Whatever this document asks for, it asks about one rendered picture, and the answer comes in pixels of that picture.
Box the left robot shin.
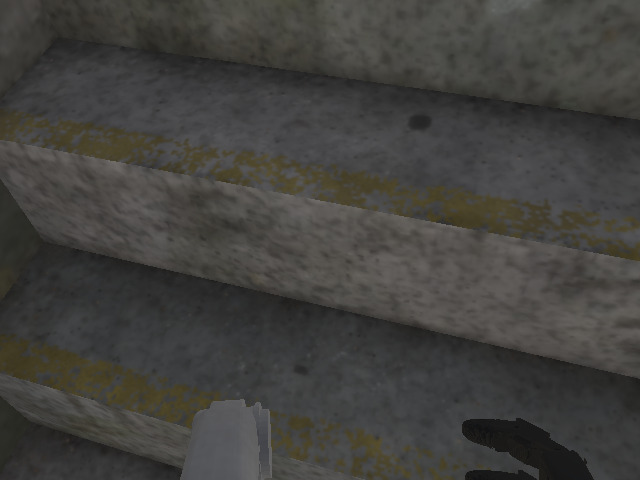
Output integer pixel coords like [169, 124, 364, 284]
[191, 409, 206, 435]

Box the robot left thigh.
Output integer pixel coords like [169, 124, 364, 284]
[180, 399, 272, 480]

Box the robot right hand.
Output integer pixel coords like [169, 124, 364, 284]
[462, 418, 594, 480]

